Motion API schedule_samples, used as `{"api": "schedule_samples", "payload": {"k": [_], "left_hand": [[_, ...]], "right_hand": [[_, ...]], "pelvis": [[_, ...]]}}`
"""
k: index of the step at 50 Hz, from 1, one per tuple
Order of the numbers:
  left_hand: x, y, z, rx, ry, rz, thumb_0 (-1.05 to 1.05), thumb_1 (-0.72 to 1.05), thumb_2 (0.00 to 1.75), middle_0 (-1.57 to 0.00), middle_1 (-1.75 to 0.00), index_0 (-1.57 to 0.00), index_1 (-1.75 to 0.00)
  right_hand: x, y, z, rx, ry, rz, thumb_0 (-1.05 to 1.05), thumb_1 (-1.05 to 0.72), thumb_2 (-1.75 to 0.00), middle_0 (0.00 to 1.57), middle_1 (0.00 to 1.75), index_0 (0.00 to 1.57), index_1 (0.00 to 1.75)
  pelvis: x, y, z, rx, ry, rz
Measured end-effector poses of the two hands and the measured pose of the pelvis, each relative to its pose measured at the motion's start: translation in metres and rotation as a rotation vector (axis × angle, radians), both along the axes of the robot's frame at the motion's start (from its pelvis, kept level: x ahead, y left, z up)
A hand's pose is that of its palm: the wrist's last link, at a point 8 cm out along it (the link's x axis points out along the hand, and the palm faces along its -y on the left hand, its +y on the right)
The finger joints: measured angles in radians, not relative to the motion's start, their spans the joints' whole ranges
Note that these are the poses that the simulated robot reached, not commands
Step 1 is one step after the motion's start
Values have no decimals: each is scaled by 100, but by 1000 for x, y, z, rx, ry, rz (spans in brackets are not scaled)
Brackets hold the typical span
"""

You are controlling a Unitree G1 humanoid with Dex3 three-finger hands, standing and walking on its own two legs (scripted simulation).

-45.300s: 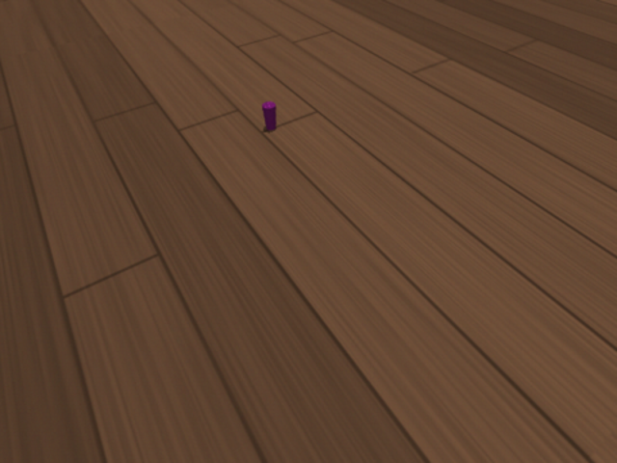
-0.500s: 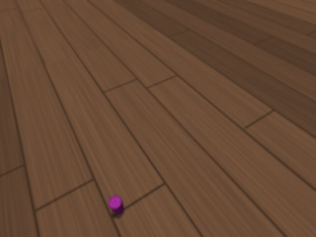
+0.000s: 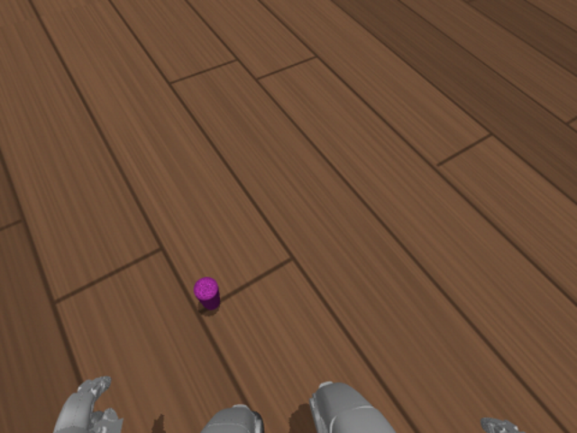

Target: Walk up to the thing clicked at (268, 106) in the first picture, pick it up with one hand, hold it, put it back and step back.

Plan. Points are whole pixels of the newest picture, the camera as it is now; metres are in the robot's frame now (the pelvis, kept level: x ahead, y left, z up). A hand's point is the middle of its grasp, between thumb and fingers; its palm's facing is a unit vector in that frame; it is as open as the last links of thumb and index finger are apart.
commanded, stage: step back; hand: left
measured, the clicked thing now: (208, 295) +0.51 +0.22 -0.69
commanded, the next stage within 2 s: none
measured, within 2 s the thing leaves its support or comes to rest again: neither
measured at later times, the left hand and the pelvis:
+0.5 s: hand out of the picture -0.01 +0.24 -0.13, palm faces -0.01 -0.90 -0.43, open 7.4 cm; pelvis -0.12 -0.02 +0.00, yaw +0 degrees
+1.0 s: hand out of the picture -0.19 +0.25 -0.16, palm faces -0.04 -0.91 -0.42, open 7.4 cm; pelvis -0.28 -0.03 -0.02, yaw -3 degrees
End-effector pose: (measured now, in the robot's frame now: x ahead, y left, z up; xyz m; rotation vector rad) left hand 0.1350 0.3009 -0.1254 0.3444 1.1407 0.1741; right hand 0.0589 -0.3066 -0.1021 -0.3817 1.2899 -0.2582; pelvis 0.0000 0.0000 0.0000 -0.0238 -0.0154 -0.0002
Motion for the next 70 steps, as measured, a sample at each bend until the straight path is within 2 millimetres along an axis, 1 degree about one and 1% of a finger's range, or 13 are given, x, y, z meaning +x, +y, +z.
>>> {"api": "schedule_samples", "payload": {"k": [6,12,18,23,27,32,37,41,49,53,57,64,70], "left_hand": [[-38,-3,0,24,45,-19,0,90,90,-20,-30,-20,-30],[-77,-13,6,59,29,-26,0,90,90,-20,-30,-20,-30],[-128,-23,28,70,19,8,0,90,90,-20,-30,-20,-30],[-146,-20,38,82,-3,17,1,90,90,-20,-30,-20,-30],[-154,-12,34,80,-60,13,1,90,90,-20,-30,-20,-30],[-174,4,13,43,-99,31,0,90,90,-20,-30,-20,-30],[-213,5,10,12,-51,65,1,90,90,-20,-30,-20,-30],[-251,5,10,10,-12,71,0,90,90,-20,-30,-20,-30],[-325,-8,4,63,72,31,1,90,90,-20,-30,-20,-30],[-362,-26,11,72,70,28,1,90,90,-20,-30,-20,-30],[-392,-33,29,83,65,38,1,90,90,-20,-30,-20,-30],[-403,-25,40,117,-32,21,1,90,90,-21,-30,-20,-30],[-424,-11,18,83,-112,33,0,90,90,-20,-30,-20,-30]], "right_hand": [[0,1,-6,22,-118,6,0,-90,-90,21,30,21,30],[-18,-18,-23,54,-171,19,0,-90,-90,21,30,21,30],[-51,-31,-21,71,-136,8,0,-91,-90,20,30,21,30],[-86,-36,-16,47,-91,23,0,-91,-90,20,30,21,30],[-113,-32,-17,22,-38,54,0,-91,-90,20,30,21,30],[-142,-13,-17,2,-26,89,0,-91,-90,20,30,20,30],[-164,1,0,11,-58,107,0,-91,-90,20,30,21,30],[-169,1,8,7,-109,113,0,-90,-90,21,30,21,30],[-190,-20,-6,27,-237,111,0,-90,-90,21,30,21,30],[-222,-37,-21,51,-233,73,0,-90,-90,20,30,21,30],[-264,-43,-20,71,-182,39,0,-91,-90,20,30,21,30],[-342,-46,-25,44,-63,52,0,-91,-90,20,30,21,30],[-393,-29,-26,23,-16,94,0,-91,-90,20,30,21,30]], "pelvis": [[-24,-4,-4,11,-12,-38],[-58,-19,-16,18,-25,-57],[-83,-27,-5,52,-36,-43],[-107,-24,2,51,-9,-12],[-131,-18,-2,33,-7,26],[-165,-7,-14,54,-37,55],[-190,-5,-3,4,-32,57],[-211,-8,1,2,-13,26],[-268,-26,-14,25,-21,-44],[-298,-37,-18,-8,-46,-23],[-317,-41,-6,59,-34,-39],[-362,-38,-4,48,-7,17],[-413,-31,-17,68,-39,60]]}}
